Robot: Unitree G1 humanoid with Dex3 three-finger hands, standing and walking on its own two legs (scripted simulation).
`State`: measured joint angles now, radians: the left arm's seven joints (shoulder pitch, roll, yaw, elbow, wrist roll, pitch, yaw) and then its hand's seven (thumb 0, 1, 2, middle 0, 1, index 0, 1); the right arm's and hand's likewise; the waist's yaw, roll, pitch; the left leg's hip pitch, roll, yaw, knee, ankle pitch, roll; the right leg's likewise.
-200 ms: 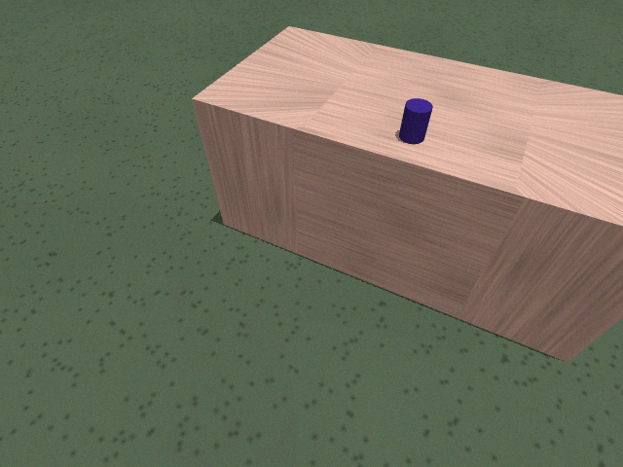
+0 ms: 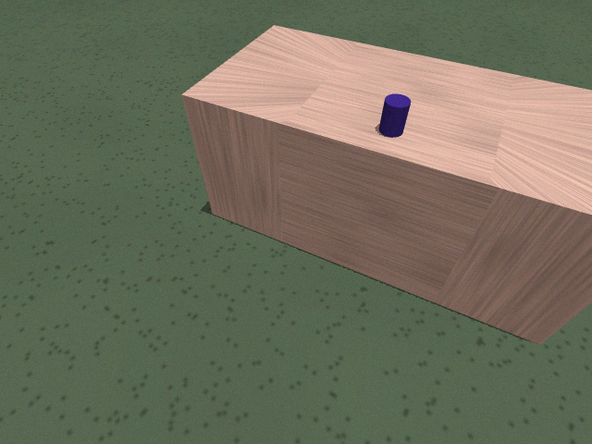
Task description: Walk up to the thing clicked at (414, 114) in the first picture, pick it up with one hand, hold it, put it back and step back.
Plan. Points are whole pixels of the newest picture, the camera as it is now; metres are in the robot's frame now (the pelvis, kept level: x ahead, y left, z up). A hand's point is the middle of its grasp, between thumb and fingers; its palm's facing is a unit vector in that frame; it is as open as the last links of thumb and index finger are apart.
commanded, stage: stand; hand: left
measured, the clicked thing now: (394, 116) +1.00 -0.28 -0.13
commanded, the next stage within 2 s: walk up in 0.92 s
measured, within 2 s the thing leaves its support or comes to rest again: neither
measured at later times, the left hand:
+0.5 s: hand out of the picture +0.08 +0.25 -0.15, palm faces -0.03 -0.94 -0.35, open 7.4 cm
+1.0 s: hand out of the picture +0.08 +0.25 -0.16, palm faces -0.07 -0.94 -0.34, open 7.4 cm
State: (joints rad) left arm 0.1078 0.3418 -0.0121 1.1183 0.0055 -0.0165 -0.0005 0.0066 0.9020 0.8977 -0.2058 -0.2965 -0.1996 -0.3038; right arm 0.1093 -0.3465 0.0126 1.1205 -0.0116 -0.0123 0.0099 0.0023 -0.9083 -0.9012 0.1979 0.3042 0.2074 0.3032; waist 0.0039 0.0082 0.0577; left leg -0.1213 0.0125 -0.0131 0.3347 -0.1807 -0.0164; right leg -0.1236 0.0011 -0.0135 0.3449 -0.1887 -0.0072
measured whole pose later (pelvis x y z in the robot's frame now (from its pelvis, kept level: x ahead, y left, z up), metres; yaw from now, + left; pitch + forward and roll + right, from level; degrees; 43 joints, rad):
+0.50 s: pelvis +0.00 +0.00 +0.00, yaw +0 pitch -2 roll +0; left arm 0.11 0.34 -0.01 1.12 0.01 -0.02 0.00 0.01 0.90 0.90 -0.21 -0.30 -0.20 -0.30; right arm 0.11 -0.35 0.01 1.12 -0.01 -0.01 0.01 0.00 -0.91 -0.90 0.20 0.30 0.21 0.30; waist 0.00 0.01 0.05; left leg -0.11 0.02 -0.01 0.32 -0.18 -0.02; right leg -0.11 0.01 -0.01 0.33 -0.19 -0.01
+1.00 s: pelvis +0.01 -0.01 -0.01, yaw -4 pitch -2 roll +1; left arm 0.17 0.37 0.04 1.05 0.03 0.02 -0.05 0.01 0.90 0.90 -0.21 -0.30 -0.20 -0.30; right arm 0.14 -0.35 -0.04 1.05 -0.03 -0.05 0.02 0.00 -0.91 -0.90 0.20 0.30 0.21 0.30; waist 0.01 -0.01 0.05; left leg -0.12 0.03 0.05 0.39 -0.23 0.00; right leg -0.24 0.01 0.03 0.59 -0.35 -0.03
